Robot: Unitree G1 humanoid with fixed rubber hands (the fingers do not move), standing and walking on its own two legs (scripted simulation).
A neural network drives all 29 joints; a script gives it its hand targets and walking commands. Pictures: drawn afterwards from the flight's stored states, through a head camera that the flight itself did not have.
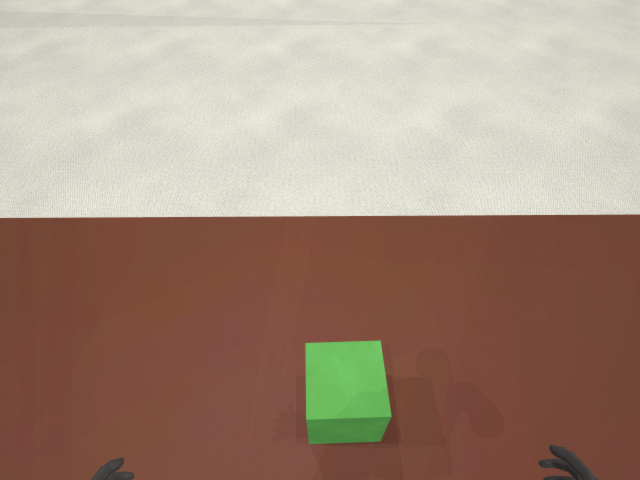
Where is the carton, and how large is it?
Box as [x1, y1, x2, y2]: [305, 340, 391, 443]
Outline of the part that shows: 380,340 305,343 306,422 309,443 380,440 391,416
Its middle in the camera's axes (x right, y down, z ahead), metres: +0.07 +0.45 +1.10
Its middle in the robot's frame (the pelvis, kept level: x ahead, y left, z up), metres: +0.43 -0.05 -0.66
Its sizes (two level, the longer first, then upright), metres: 0.210 0.200 0.250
